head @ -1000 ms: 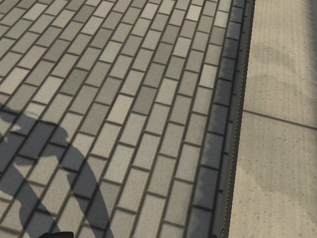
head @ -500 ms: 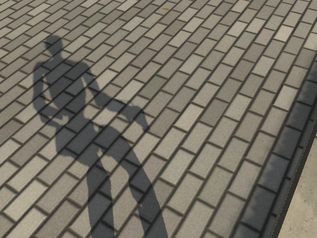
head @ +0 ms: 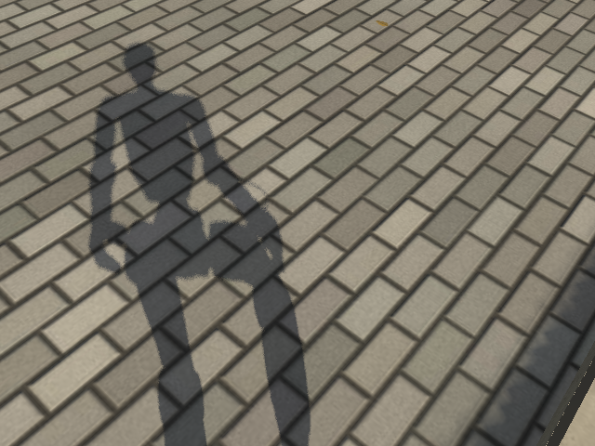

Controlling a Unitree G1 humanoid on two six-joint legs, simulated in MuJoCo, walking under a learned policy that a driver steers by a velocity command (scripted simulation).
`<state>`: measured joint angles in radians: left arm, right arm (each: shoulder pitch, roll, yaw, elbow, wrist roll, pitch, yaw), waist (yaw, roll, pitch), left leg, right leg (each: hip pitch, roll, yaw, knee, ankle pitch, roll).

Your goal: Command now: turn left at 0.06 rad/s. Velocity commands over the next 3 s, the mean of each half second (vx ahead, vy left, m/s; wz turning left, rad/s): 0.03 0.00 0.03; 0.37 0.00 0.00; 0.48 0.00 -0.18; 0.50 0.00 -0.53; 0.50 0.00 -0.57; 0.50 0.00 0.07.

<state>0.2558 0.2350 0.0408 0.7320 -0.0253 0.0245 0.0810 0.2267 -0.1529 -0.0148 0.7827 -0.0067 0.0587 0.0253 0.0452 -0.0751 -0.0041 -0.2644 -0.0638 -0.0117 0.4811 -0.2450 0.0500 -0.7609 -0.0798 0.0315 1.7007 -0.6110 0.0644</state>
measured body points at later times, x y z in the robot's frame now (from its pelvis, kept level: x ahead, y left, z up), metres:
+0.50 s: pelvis -0.02 -0.03 +0.01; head -0.03 -0.04 +0.46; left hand +0.10 +0.19 -0.11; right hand +0.00 -0.28 -0.14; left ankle +0.00 +0.09 -0.73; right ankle -0.06 -0.16 -0.63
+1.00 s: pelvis +0.14 +0.06 +0.00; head +0.17 +0.08 +0.45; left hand +0.36 +0.26 -0.10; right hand +0.08 -0.14 -0.14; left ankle +0.03 +0.14 -0.74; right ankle +0.28 -0.08 -0.64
